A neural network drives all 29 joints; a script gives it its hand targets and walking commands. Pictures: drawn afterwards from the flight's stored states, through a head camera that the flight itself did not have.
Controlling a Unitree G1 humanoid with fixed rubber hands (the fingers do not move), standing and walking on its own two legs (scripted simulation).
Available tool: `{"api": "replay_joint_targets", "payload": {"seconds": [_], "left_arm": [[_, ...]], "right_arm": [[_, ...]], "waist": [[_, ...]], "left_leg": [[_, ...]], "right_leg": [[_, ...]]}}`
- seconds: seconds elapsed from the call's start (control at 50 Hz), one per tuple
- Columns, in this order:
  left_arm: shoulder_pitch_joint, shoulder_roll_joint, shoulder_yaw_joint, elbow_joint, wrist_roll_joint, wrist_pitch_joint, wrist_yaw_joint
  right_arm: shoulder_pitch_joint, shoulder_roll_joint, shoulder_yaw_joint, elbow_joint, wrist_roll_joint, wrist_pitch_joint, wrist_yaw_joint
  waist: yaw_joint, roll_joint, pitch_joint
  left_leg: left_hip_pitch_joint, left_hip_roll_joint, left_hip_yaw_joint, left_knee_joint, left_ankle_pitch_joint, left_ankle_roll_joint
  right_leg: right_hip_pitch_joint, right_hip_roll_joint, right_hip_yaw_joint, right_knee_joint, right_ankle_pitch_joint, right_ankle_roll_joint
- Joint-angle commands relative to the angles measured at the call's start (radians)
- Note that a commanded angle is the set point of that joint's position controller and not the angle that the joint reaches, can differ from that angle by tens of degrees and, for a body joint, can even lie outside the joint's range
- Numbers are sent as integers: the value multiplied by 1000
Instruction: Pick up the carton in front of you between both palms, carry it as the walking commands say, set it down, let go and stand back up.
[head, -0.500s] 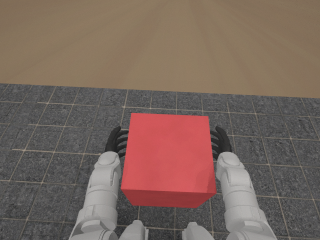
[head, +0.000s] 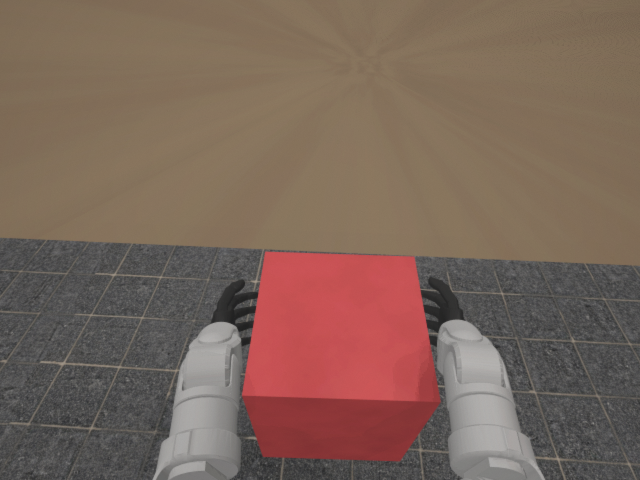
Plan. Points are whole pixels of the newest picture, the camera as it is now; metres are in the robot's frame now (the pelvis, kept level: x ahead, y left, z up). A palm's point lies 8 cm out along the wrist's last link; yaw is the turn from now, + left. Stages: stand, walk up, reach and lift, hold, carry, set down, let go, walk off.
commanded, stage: reach and lift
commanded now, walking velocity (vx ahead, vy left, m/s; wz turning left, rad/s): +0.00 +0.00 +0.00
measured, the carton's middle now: (335, 361) +0.29 +0.00 -0.05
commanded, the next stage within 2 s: hold in 0.84 s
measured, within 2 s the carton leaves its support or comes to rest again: neither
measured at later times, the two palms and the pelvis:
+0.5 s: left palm (224, 323) +0.30 +0.15 +0.03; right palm (449, 321) +0.31 -0.15 +0.04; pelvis +0.01 +0.00 +0.01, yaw +0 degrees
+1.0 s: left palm (222, 321) +0.29 +0.15 +0.05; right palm (457, 319) +0.30 -0.15 +0.06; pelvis +0.01 +0.00 +0.01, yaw +0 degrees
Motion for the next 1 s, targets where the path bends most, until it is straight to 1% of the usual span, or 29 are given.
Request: {"api": "replay_joint_targets", "payload": {"seconds": [0.0, 0.14, 0.3, 0.46, 0.56, 0.66, 0.82, 0.92, 0.94, 0.98], "left_arm": [[-609, -964, -545, -12, -225, -35, -253], [-623, -972, -571, -31, -236, -39, -251], [-545, -954, -577, -66, -234, -20, -240], [-465, -945, -604, -134, -255, 2, -233], [-430, -937, -620, -170, -266, 14, -229], [-416, -927, -631, -199, -275, 24, -228], [-429, -912, -641, -223, -282, 41, -231], [-397, -909, -713, -321, -326, 76, -224], [-382, -897, -706, -324, -321, 88, -220], [-362, -872, -676, -308, -302, 108, -215]], "right_arm": [[-575, 967, 541, 15, 216, -25, 257], [-589, 973, 570, -3, 226, -30, 257], [-518, 939, 576, -43, 221, -11, 251], [-435, 930, 603, -114, 242, 10, 243], [-401, 926, 622, -152, 254, 22, 238], [-385, 925, 636, -180, 263, 33, 233], [-393, 926, 646, -203, 272, 52, 228], [-352, 923, 708, -299, 309, 91, 217], [-337, 910, 702, -302, 306, 103, 214], [-322, 881, 676, -288, 292, 123, 212]], "waist": [[-3, 5, -217], [-1, 8, -281], [1, 11, -269], [-1, 11, -274], [0, 11, -270], [1, 7, -261], [0, 2, -244], [-11, 4, -291], [-10, 5, -270], [-6, 5, -203]], "left_leg": [[106, -62, 0, -84, 9, 21], [139, -66, 2, -93, 40, 16], [177, -69, -1, -116, 135, 9], [218, -71, -8, -132, 242, 4], [232, -73, -12, -140, 280, 3], [236, -76, -12, -145, 284, 3], [232, -77, -8, -151, 245, 5], [271, -78, -15, -161, 318, 1], [269, -78, -15, -168, 307, 0], [248, -77, -12, -183, 242, 3]], "right_leg": [[-14, 57, -3, -112, 12, -19], [27, 61, -4, -116, 45, -14], [64, 67, -4, -137, 133, -10], [110, 73, 2, -151, 235, -4], [129, 74, 5, -159, 274, 0], [140, 73, 8, -164, 287, 2], [145, 69, 8, -173, 261, 5], [194, 69, 13, -185, 348, 9], [195, 68, 13, -191, 337, 9], [175, 66, 10, -203, 267, 6]]}}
